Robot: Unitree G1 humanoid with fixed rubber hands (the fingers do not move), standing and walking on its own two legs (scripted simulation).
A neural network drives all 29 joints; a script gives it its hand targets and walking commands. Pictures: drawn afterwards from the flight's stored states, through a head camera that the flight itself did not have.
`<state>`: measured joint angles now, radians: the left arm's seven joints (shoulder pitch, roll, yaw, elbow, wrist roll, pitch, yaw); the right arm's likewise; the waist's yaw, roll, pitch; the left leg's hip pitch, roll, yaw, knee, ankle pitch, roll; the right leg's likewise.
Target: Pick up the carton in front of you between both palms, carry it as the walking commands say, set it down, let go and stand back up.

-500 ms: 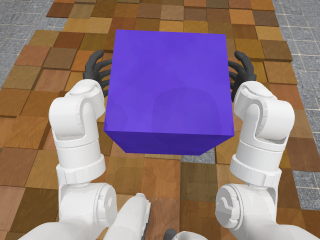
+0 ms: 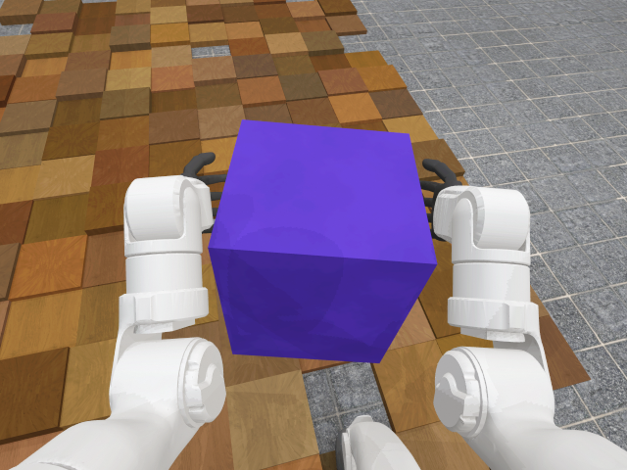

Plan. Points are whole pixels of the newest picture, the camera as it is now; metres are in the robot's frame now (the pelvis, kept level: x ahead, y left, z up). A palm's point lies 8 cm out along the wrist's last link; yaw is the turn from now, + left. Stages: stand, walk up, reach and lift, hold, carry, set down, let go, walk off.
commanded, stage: carry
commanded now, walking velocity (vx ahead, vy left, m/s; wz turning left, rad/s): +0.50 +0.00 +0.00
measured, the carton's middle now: (315, 250) +0.37 -0.03 +0.05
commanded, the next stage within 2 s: none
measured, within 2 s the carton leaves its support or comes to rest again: neither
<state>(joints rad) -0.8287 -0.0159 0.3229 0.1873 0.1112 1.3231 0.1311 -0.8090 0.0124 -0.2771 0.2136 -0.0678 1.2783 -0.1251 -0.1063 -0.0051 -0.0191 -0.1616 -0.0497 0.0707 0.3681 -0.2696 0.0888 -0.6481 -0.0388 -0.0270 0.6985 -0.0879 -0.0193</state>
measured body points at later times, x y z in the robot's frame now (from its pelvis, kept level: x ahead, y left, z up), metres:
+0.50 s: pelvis +0.33 -0.05 -0.04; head +0.38 -0.06 +0.40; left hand +0.68 +0.13 +0.05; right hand +0.70 -0.17 +0.04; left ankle +0.45 +0.08 -0.69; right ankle +0.23 -0.10 -0.78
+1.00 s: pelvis +0.63 -0.07 -0.01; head +0.61 -0.07 +0.44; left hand +1.00 +0.06 +0.12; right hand +0.99 -0.24 +0.12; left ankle +0.53 +0.04 -0.73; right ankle +0.73 -0.17 -0.75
